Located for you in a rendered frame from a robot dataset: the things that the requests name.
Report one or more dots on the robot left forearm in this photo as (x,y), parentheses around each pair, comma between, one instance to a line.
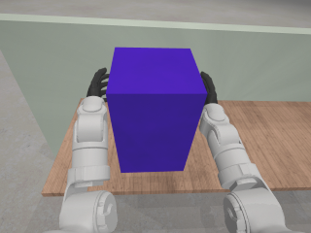
(90,144)

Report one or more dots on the robot right upper arm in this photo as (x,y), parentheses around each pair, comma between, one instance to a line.
(254,210)

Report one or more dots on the robot left hand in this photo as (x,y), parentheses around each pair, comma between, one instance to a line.
(96,84)

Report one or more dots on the carton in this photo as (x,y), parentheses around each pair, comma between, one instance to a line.
(155,98)

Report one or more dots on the robot left upper arm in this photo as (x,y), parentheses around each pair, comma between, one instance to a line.
(88,212)

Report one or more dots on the table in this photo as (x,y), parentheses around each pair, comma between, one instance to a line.
(276,136)

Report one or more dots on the robot right forearm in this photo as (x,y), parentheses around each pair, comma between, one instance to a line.
(236,172)

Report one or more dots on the robot right hand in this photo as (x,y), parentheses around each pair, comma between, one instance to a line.
(210,88)

